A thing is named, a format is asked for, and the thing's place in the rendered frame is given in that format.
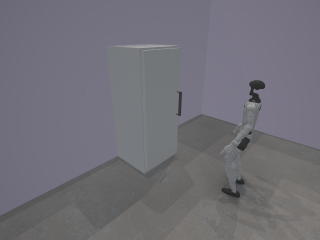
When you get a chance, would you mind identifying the robot right hand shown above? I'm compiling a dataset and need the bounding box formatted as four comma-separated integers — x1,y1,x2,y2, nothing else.
233,123,243,134

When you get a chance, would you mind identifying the robot left forearm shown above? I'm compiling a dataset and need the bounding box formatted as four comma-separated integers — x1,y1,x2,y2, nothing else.
230,125,251,148

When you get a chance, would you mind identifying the robot left hand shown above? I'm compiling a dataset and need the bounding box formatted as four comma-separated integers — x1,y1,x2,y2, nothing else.
219,144,234,160

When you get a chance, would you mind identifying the fridge door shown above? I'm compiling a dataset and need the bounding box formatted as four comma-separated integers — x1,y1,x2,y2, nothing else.
141,47,181,169

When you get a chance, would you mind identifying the robot right thigh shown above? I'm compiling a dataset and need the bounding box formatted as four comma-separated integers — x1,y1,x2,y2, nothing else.
234,133,240,162

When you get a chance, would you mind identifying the robot left foot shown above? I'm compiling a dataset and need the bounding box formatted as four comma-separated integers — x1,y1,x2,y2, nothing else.
221,188,240,198

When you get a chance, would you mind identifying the handle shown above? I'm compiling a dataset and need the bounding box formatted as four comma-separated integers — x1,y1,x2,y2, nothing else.
176,91,182,116

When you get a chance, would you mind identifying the robot left upper arm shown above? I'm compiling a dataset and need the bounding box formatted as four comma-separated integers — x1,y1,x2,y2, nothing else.
243,103,256,131

